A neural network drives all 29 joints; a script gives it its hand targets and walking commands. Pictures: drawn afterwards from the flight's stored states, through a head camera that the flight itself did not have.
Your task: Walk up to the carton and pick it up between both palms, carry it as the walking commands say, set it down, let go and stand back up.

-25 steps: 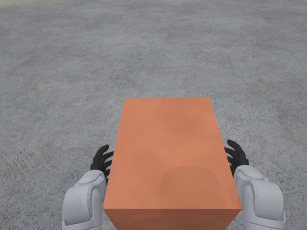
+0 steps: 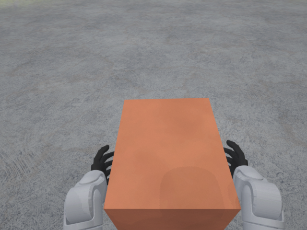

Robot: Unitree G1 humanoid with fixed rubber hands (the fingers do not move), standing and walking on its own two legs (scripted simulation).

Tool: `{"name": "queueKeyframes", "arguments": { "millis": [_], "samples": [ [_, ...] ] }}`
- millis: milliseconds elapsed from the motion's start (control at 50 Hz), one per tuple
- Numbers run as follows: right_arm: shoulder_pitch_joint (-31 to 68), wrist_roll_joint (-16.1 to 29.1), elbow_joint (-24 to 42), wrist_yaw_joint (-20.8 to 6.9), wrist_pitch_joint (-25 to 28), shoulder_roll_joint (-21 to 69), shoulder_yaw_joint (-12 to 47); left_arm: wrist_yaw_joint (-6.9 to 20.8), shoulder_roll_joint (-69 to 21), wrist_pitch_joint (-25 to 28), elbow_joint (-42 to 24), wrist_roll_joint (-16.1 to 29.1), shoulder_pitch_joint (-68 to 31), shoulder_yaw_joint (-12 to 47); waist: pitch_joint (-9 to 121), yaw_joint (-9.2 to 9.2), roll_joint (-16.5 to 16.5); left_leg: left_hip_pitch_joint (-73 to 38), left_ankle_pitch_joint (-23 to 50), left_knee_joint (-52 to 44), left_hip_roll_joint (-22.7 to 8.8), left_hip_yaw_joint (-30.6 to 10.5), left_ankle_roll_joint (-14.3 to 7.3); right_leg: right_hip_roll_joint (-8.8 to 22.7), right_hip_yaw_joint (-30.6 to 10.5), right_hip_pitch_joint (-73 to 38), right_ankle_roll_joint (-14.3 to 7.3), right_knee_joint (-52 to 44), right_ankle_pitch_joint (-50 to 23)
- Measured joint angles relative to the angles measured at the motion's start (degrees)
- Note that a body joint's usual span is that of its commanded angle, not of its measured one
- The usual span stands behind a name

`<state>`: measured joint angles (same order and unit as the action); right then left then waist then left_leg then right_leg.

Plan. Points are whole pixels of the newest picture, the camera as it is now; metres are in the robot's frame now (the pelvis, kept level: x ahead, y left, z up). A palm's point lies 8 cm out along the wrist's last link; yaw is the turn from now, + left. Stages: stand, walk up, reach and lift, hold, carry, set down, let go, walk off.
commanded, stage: carry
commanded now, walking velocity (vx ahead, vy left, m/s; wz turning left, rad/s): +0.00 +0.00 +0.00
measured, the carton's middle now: (167, 171) +0.31 +0.00 +0.00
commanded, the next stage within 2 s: hold in 0.28 s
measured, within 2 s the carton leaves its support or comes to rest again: neither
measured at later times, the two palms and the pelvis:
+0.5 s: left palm (102, 185) +0.25 +0.16 +0.04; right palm (235, 177) +0.27 -0.16 +0.05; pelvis +0.00 -0.01 +0.01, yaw +2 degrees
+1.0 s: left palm (110, 182) +0.25 +0.14 +0.05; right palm (244, 175) +0.27 -0.19 +0.05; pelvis -0.01 -0.04 +0.01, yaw +4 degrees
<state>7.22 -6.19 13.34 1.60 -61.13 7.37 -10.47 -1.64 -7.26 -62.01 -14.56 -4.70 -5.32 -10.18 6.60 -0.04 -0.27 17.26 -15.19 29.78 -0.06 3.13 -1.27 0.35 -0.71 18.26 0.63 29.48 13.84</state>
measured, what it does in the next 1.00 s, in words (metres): stands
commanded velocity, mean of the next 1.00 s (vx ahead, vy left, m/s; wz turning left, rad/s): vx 0.00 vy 0.00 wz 0.00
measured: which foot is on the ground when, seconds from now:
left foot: down 0.00-1.00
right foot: down 0.00-1.00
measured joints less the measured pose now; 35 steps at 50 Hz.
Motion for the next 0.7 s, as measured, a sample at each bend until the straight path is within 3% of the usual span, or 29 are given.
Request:
{"name": "queueKeyframes", "arguments": {
  "millis": [280,360,420,520,700],
  "samples": [
    [-0.1,-0.2,-0.9,-0.3,1.1,0.0,0.0,0.3,0.0,1.1,0.8,-0.3,0.0,0.0,0.0,0.02,0.0,0.0,-0.2,0.2,0.0,0.0,-0.1,0.0,0.0,0.0,0.1,0.2,0.2],
    [0.9,-3.8,-16.0,-2.2,12.4,-0.7,-1.4,3.0,0.4,12.1,16.7,-4.7,-1.9,-0.9,-3.9,0.55,-0.5,-5.5,1.5,-3.5,0.4,-0.6,-0.2,0.2,0.6,-5.7,-0.4,-3.5,-1.1],
    [-0.9,-2.8,-16.4,-2.1,16.8,-1.4,0.5,2.6,1.5,16.6,16.1,-3.6,1.0,1.0,-6.8,-0.44,-0.8,-7.5,2.8,-5.7,0.5,-1.6,0.0,0.3,1.5,-8.4,-0.4,-6.2,-2.4],
    [-1.2,-2.3,-14.8,-3.0,19.2,-1.3,-0.1,2.2,0.3,18.1,13.4,-3.9,1.0,0.7,-7.6,-0.71,-1.0,-9.6,4.7,-8.9,0.3,-2.5,0.5,0.0,2.4,-11.0,-0.8,-10.0,-4.4],
    [3.7,-4.8,-20.7,-4.0,19.2,-1.3,-2.8,3.7,-0.2,18.7,20.5,-6.5,-4.4,-2.2,-7.2,-1.84,0.1,-12.0,5.1,-9.4,0.0,-3.8,1.1,-0.3,3.5,-13.4,-1.6,-9.6,-3.8]
  ]
}}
